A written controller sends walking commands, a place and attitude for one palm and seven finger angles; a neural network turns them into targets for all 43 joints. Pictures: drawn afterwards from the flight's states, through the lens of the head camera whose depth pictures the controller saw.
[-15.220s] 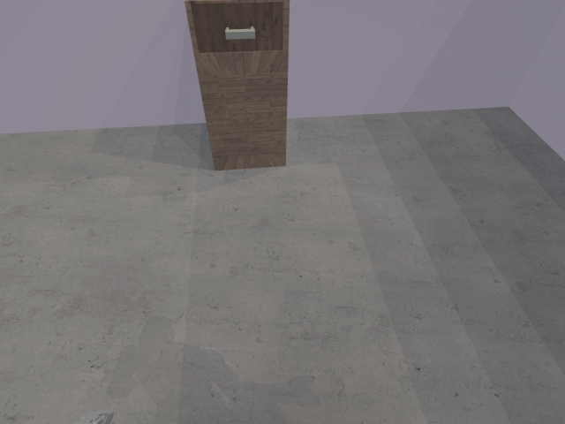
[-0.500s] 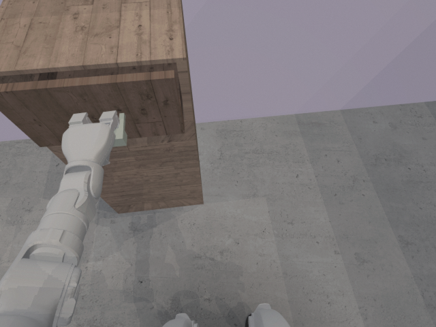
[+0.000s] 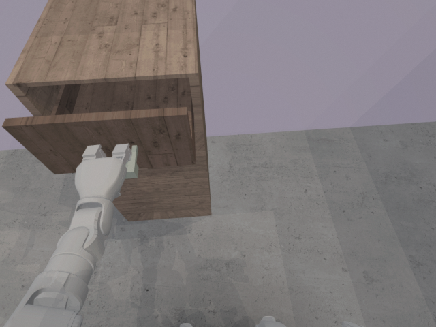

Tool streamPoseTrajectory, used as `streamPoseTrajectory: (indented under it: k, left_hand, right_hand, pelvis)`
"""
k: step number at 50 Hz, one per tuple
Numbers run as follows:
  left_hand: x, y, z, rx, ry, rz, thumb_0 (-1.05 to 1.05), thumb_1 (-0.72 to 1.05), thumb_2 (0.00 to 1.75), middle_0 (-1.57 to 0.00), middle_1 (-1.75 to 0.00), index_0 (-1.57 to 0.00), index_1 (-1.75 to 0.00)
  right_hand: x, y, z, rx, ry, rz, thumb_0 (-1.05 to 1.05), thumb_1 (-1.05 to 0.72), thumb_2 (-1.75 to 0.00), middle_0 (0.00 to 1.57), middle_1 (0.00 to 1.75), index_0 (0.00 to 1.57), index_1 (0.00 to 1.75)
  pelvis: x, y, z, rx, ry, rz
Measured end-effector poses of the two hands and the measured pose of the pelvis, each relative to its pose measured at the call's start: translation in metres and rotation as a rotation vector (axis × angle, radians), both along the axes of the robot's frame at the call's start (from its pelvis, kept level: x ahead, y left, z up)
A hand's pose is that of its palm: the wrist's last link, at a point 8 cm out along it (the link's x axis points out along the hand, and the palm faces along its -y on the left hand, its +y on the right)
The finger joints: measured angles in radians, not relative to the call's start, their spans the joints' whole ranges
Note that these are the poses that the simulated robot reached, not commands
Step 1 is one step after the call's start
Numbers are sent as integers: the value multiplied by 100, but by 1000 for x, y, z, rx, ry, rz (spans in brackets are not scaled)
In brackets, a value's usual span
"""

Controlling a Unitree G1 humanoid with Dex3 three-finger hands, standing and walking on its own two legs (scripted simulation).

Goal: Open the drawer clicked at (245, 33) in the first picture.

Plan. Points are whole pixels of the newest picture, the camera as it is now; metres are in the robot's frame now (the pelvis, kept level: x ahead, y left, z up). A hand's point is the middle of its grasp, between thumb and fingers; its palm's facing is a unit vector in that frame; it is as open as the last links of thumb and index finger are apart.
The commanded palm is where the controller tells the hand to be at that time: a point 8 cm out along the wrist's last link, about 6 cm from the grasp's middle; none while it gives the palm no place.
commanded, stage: pull the drawer open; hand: left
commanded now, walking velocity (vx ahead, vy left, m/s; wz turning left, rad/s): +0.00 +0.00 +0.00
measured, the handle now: (110, 161) +0.43 +0.24 +0.00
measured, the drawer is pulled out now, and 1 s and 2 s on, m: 0.11 0.23 0.30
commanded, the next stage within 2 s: open the thumb to release the handle in 1.78 s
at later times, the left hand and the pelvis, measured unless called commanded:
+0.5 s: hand (109, 217) +0.32 +0.22 -0.03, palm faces -0.02 -0.05 -1.00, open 5.8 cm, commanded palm +0.28 +0.23 +0.02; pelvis -0.01 -0.01 +0.00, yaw +0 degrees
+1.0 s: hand (105, 247) +0.26 +0.22 -0.03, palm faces -0.02 -0.06 -1.00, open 5.7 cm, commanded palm +0.22 +0.22 +0.02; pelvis -0.01 -0.01 +0.00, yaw +0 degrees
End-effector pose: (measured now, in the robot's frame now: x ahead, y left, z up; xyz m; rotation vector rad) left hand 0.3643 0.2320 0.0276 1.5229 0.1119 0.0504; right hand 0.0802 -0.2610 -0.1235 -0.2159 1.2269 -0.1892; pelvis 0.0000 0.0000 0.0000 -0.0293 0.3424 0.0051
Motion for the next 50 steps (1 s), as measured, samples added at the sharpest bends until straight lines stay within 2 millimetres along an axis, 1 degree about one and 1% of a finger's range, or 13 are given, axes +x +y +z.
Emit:
streamPoseTrajectory:
  k: [9,16,32,50]
  left_hand:
    - [-27,-3,0,-3,-9,4,0,67,83,-29,-135,-39,-135]
    - [-45,-4,0,-2,-15,8,0,67,84,-29,-135,-40,-135]
    - [-80,-9,-1,-3,-20,28,0,68,82,-28,-135,-40,-135]
    - [-122,-14,0,-10,-18,58,1,68,81,-27,-135,-41,-135]
  right_hand:
    - [2,0,3,2,-43,-1,1,-91,-89,20,30,20,30]
    - [8,0,4,1,-81,12,1,-91,-89,20,30,20,30]
    - [29,1,11,5,-180,41,1,-91,-89,20,30,20,30]
    - [59,5,19,28,-267,82,1,-91,-89,20,30,20,30]
  pelvis:
    - [-4,-1,2,5,-30,-6]
    - [-9,-2,2,9,-48,-6]
    - [-15,-7,3,17,-81,-6]
    - [-11,-13,3,22,-104,-6]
